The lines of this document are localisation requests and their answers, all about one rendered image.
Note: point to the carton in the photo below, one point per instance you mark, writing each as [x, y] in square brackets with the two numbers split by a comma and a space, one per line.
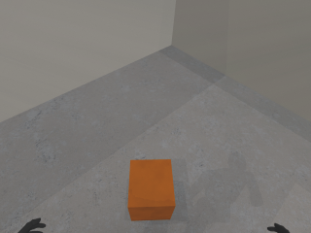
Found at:
[151, 193]

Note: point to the left robot hand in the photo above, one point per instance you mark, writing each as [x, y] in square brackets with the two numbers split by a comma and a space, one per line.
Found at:
[34, 223]

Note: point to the right robot hand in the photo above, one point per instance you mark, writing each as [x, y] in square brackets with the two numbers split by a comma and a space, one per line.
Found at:
[278, 228]

